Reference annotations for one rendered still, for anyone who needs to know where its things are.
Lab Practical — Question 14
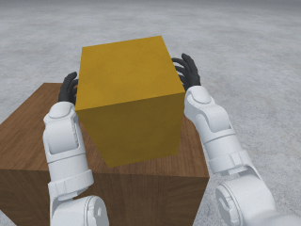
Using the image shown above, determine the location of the left robot hand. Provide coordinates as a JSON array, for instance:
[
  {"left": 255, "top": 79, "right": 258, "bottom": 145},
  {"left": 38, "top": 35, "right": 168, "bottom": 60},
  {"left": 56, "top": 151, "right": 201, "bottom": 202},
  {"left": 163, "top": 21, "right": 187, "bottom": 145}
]
[{"left": 57, "top": 72, "right": 79, "bottom": 106}]

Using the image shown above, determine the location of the left robot upper arm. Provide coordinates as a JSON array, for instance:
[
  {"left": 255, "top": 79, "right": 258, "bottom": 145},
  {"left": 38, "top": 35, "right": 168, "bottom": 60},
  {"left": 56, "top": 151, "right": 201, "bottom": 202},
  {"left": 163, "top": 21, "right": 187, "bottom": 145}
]
[{"left": 51, "top": 195, "right": 109, "bottom": 226}]

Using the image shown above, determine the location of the right robot hand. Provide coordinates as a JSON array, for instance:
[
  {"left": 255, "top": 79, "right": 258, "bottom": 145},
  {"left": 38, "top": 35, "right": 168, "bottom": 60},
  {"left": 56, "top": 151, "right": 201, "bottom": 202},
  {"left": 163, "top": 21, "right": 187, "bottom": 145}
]
[{"left": 171, "top": 53, "right": 201, "bottom": 94}]

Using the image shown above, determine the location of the robot left forearm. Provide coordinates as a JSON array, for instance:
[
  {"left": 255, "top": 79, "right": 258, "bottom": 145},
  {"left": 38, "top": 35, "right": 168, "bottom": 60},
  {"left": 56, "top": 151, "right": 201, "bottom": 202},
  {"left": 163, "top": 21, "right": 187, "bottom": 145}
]
[{"left": 42, "top": 102, "right": 94, "bottom": 226}]

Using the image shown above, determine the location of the robot right forearm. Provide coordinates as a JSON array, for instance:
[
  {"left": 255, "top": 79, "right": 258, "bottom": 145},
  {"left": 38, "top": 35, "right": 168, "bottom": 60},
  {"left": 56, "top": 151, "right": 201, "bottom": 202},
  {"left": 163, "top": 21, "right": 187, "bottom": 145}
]
[{"left": 183, "top": 86, "right": 276, "bottom": 207}]

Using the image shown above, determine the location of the right robot upper arm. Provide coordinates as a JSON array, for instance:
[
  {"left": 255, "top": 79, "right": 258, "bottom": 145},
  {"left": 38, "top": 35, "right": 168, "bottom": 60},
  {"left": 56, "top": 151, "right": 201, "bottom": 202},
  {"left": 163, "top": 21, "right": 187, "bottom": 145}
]
[{"left": 215, "top": 174, "right": 301, "bottom": 226}]

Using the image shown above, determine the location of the carton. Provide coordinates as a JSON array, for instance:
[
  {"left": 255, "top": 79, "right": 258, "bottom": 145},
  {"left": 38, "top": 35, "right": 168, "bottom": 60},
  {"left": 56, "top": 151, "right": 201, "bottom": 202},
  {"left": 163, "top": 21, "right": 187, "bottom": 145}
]
[{"left": 74, "top": 36, "right": 185, "bottom": 168}]

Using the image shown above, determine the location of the pedestal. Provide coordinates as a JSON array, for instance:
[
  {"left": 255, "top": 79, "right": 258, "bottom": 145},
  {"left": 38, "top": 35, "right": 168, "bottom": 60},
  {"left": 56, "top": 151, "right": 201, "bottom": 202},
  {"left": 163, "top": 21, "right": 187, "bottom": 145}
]
[{"left": 0, "top": 82, "right": 210, "bottom": 226}]

